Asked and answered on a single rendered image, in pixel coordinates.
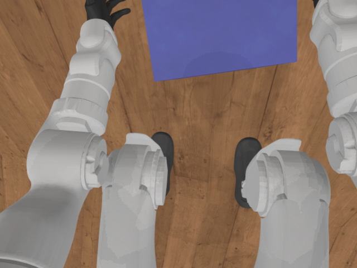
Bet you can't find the carton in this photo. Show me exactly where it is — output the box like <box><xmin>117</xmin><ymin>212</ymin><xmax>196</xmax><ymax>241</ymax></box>
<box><xmin>142</xmin><ymin>0</ymin><xmax>297</xmax><ymax>82</ymax></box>

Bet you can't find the robot right shin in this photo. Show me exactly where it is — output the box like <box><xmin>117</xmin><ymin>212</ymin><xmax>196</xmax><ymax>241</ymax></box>
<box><xmin>242</xmin><ymin>138</ymin><xmax>331</xmax><ymax>208</ymax></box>

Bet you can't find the left robot forearm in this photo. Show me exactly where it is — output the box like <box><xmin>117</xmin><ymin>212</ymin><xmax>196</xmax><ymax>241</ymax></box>
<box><xmin>27</xmin><ymin>18</ymin><xmax>122</xmax><ymax>180</ymax></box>

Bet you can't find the left robot upper arm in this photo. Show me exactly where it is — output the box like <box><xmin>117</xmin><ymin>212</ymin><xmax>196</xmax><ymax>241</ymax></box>
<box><xmin>0</xmin><ymin>129</ymin><xmax>109</xmax><ymax>268</ymax></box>

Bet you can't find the robot left hand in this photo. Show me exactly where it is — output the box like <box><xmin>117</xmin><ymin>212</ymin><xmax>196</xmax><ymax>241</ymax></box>
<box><xmin>85</xmin><ymin>0</ymin><xmax>131</xmax><ymax>31</ymax></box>

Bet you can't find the left robot thigh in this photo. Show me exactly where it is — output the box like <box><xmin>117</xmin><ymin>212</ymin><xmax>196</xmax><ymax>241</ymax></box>
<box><xmin>97</xmin><ymin>144</ymin><xmax>168</xmax><ymax>268</ymax></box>

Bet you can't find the right robot upper arm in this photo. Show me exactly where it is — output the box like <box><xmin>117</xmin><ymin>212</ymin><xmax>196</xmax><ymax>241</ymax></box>
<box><xmin>326</xmin><ymin>112</ymin><xmax>357</xmax><ymax>188</ymax></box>

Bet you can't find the right robot forearm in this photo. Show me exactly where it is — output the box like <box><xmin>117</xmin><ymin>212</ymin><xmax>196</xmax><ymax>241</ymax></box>
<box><xmin>310</xmin><ymin>0</ymin><xmax>357</xmax><ymax>118</ymax></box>

